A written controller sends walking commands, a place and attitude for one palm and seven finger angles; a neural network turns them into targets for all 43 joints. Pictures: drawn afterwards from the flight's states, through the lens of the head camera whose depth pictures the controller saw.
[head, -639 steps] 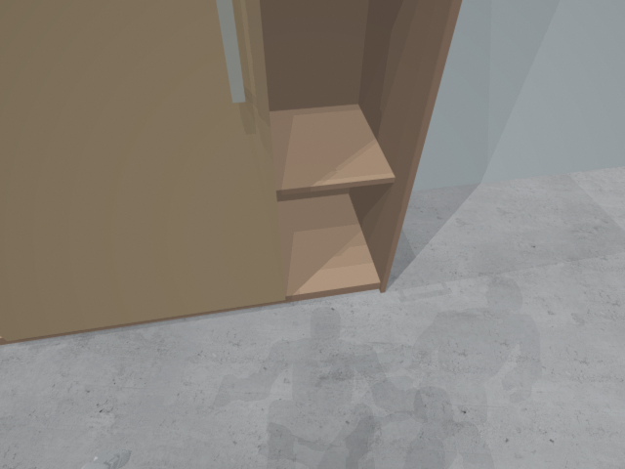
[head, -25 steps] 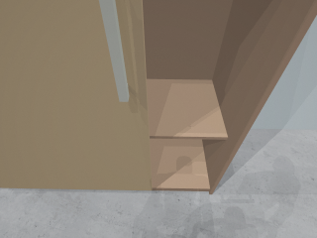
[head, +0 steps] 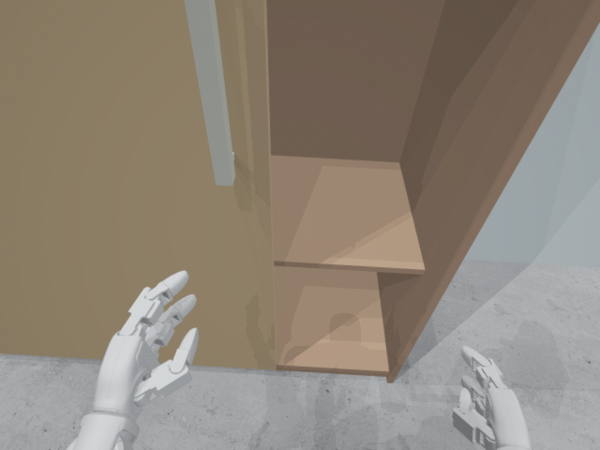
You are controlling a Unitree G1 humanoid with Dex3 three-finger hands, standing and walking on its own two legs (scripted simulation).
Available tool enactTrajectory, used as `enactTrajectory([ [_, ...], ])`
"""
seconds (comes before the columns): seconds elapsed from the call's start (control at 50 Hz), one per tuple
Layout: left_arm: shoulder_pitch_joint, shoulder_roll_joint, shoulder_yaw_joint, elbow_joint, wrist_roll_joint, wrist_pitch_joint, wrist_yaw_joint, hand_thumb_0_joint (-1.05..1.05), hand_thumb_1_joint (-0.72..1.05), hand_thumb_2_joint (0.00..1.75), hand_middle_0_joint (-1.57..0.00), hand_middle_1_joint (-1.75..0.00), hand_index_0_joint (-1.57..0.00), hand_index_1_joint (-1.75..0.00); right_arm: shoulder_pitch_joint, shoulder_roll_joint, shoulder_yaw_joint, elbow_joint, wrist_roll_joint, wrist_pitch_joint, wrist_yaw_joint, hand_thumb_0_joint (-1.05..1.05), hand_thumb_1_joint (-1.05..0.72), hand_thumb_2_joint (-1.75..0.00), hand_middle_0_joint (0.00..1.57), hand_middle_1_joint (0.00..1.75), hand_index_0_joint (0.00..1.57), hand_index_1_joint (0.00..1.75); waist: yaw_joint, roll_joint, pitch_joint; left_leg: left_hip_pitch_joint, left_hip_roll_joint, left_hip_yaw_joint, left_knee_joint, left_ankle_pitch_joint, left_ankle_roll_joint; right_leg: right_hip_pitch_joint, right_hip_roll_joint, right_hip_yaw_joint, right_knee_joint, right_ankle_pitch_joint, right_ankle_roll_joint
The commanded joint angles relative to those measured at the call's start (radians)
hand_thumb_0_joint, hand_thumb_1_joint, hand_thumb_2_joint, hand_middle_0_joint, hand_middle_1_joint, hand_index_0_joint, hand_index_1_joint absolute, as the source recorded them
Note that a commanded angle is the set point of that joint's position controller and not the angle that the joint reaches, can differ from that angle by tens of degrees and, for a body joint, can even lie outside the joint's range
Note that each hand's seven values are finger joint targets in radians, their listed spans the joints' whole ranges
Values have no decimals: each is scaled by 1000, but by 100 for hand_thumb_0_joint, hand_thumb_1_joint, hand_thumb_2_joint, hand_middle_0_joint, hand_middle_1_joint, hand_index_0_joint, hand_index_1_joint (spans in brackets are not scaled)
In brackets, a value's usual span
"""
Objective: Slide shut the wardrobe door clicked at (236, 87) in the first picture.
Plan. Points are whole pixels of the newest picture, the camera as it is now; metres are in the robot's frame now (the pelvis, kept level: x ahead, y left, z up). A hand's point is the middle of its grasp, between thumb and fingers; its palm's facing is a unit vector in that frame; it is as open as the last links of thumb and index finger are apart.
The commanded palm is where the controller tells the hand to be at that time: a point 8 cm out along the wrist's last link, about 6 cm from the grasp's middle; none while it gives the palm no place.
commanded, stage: raise the hand with hooked fingers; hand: left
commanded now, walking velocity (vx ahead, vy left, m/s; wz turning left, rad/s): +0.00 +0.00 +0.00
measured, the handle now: (213, 62) +0.49 +0.13 +0.29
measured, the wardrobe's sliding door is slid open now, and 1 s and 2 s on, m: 0.37 0.37 0.37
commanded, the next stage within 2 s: move the hooked fingers beside the handle in 1.74 s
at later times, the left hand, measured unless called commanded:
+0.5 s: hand (107, 321) +0.23 +0.22 +0.12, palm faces +0.00 -0.99 -0.10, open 11.2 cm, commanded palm +0.18 +0.27 +0.13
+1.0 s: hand out of the picture +0.25 +0.30 +0.23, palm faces +0.11 -0.99 -0.13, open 13.8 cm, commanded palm +0.21 +0.33 +0.24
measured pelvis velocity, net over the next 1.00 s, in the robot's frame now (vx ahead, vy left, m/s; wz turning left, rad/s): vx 0.00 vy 0.02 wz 0.03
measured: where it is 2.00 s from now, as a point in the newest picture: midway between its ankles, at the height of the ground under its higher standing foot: outside the picture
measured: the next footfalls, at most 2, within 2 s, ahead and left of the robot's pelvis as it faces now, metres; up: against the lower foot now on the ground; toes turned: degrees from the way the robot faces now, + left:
none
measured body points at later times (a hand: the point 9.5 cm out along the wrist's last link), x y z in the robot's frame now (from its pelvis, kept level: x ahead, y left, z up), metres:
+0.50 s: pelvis +0.01 -0.02 +0.01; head +0.01 -0.04 +0.46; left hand +0.22 +0.27 +0.13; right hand +0.17 -0.25 -0.08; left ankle +0.01 +0.11 -0.71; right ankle +0.00 -0.11 -0.71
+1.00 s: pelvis +0.00 +0.02 +0.03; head -0.03 +0.00 +0.48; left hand +0.24 +0.35 +0.24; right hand +0.22 -0.18 -0.02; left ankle +0.01 +0.11 -0.71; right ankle +0.00 -0.11 -0.71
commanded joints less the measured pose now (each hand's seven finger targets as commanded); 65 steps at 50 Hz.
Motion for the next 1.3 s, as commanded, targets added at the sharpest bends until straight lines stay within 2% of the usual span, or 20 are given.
enactTrajectory([
  [0.0,235,243,232,-236,-44,-11,-51,0,46,71,-23,-58,-23,-58,-96,-97,-35,-242,2,20,-6,0,-90,-90,20,30,20,30,134,166,-78,-41,-61,-9,-40,241,-7,129,25,20,-57,319,-29],
  [0.04,154,244,263,-408,-76,-33,-23,0,41,69,-24,-62,-24,-62,-60,-75,-28,-259,4,27,-15,0,-90,-90,20,30,20,30,100,214,-184,36,-46,-24,-17,300,7,135,35,25,-61,376,-19],
  [0.08,50,233,255,-535,-103,-92,-4,0,36,67,-24,-64,-24,-64,-20,-66,-18,-243,1,17,-26,0,-90,-90,20,30,20,30,52,212,-202,74,-37,-47,14,331,16,97,41,38,-78,420,-5],
  [0.1,-45,231,233,-561,-114,-119,-13,0,34,66,-24,-66,-24,-66,6,-78,-9,-220,-8,10,-31,0,-90,-90,20,30,20,30,12,134,-159,50,-33,-71,25,295,18,55,50,43,-91,386,2],
  [0.16,-166,185,134,-460,-139,-190,-95,0,27,63,-25,-70,-25,-70,7,-108,7,-154,8,-37,-50,0,-90,-90,20,30,20,30,-65,99,-5,32,-20,-100,43,178,24,-61,52,65,-147,232,9],
  [0.2,-233,192,86,-362,-150,-157,-170,0,22,61,-25,-74,-25,-74,1,-133,20,-137,21,-62,-63,0,-90,-90,20,30,20,30,-82,90,64,24,-17,-116,32,128,31,-73,50,84,-189,162,7],
  [0.3,-169,418,313,-86,-146,105,-260,0,11,56,-26,-81,-26,-81,-30,-160,17,-134,42,-60,-91,0,-90,-90,20,30,20,30,17,-28,-43,-14,-19,-106,-16,122,31,83,-3,164,-265,90,38],
  [0.4,-88,473,548,-225,-269,213,-203,0,-1,51,-27,-88,-27,-88,-88,-108,51,-191,39,-54,-84,0,-90,-90,20,30,20,30,121,-60,-228,57,-24,-113,-85,293,14,337,-27,122,-222,475,76],
  [0.48,-107,383,490,-331,-281,162,-152,0,-10,47,-27,-94,-27,-94,-51,-103,53,-172,36,-101,-70,0,-90,-90,20,30,20,30,93,28,-137,113,-21,-94,-137,322,9,267,0,65,-231,540,58],
  [0.5,-131,361,453,-317,-268,161,-155,0,-13,46,-27,-96,-27,-96,-52,-112,50,-162,37,-112,-70,0,-90,-90,20,30,20,30,80,0,-93,107,-18,-94,-137,310,10,252,-2,74,-244,524,63],
  [0.6,-289,394,367,-238,-218,250,-197,0,-24,41,-28,-103,-28,-103,-47,-152,40,-128,55,-152,-96,0,-90,-90,20,30,20,30,53,68,53,150,-10,-96,-206,191,23,148,27,62,-331,214,28],
  [0.7,-469,552,488,-391,-192,284,-164,0,-36,36,-29,-111,-29,-111,-59,-149,54,-124,46,-165,-109,0,-90,-90,20,30,20,30,77,127,-76,268,-10,-119,-277,220,30,234,43,5,-338,200,8],
  [0.76,-500,547,527,-407,-212,281,-152,0,-43,33,-29,-115,-29,-115,-72,-135,67,-116,41,-164,-103,0,-90,-90,20,30,20,30,85,155,-116,322,-10,-125,-299,294,20,276,52,-18,-329,294,0],
  [0.86,-599,512,477,-218,-220,407,-196,0,-50,30,-30,-120,-30,-120,-90,-141,84,-99,55,-128,-96,0,-90,-90,20,30,20,30,79,173,33,295,-5,-142,-348,269,5,240,60,-22,-363,300,-10],
  [0.92,-655,494,425,-161,-189,503,-218,0,-50,30,-30,-120,-30,-120,-91,-149,86,-105,62,-83,-89,0,-90,-90,20,30,20,30,68,122,71,281,-7,-143,-358,251,9,222,60,-23,-381,285,-4],
  [0.96,-713,523,427,-159,-178,546,-226,0,-50,30,-30,-120,-30,-120,-105,-153,89,-121,64,-62,-89,0,-90,-90,20,30,20,30,67,64,38,293,-8,-152,-362,245,14,229,59,-24,-383,274,-2],
  [1.08,-930,717,562,-394,-170,548,-237,0,-50,30,-30,-120,-30,-120,-149,-129,108,-161,53,-43,-90,0,-90,-90,20,30,20,30,89,175,-220,458,-18,-162,-352,397,9,322,58,-21,-375,365,-13],
  [1.18,-947,731,605,-148,-193,589,-245,0,-50,30,-30,-120,-30,-120,-141,-143,111,-107,56,-25,-86,0,-90,-90,20,30,20,30,84,157,-81,397,-17,-160,-377,353,8,287,61,-31,-410,346,-16],
  [1.24,-967,669,504,2,-156,653,-261,0,-50,30,-30,-120,-30,-120,-136,-158,106,-101,68,-6,-80,0,-90,-90,20,30,20,30,70,137,43,333,-17,-152,-385,298,7,231,55,-30,-423,298,-14],
  [1.28,-896,611,442,71,-149,690,-280,0,-50,30,-30,-120,-30,-120,-133,-168,98,-115,77,4,-75,0,-90,-90,20,30,20,30,68,81,44,317,-19,-151,-376,281,8,218,52,-28,-415,292,-11],
])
